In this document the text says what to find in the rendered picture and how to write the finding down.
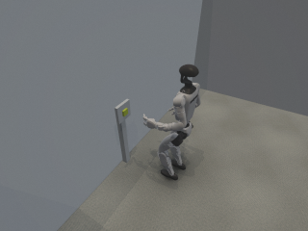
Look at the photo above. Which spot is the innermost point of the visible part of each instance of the robot right hand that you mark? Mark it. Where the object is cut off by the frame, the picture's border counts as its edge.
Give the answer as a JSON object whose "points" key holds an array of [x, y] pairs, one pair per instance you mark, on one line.
{"points": [[172, 108]]}

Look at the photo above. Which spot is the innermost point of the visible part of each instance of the panel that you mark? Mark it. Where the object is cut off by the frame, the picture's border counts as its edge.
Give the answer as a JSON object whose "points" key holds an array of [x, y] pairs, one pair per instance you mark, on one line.
{"points": [[121, 127]]}

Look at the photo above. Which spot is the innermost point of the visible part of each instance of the robot left upper arm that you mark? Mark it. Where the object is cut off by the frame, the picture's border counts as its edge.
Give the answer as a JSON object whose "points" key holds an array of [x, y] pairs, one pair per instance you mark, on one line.
{"points": [[179, 105]]}

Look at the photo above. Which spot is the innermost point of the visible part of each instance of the robot right upper arm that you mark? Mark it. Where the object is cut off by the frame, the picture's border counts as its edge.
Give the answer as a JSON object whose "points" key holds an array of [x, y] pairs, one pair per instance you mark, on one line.
{"points": [[198, 101]]}

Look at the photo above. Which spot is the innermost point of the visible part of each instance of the button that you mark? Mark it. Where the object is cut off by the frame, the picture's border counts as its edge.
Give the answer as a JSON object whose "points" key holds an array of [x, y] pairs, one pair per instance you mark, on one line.
{"points": [[125, 112]]}

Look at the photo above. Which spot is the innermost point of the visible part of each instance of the left robot thigh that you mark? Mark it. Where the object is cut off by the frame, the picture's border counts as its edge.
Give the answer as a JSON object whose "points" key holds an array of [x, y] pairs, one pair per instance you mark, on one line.
{"points": [[169, 141]]}

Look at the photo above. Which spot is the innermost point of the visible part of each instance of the robot left shin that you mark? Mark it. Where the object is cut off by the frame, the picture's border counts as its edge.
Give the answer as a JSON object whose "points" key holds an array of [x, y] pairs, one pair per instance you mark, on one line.
{"points": [[166, 161]]}

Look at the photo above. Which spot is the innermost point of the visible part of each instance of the left robot forearm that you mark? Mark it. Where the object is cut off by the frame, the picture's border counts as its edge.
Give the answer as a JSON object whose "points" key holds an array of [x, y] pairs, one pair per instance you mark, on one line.
{"points": [[169, 127]]}

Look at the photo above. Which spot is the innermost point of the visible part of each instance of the robot left hand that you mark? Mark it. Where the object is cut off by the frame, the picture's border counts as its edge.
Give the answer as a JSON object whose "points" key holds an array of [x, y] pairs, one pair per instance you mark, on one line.
{"points": [[149, 122]]}

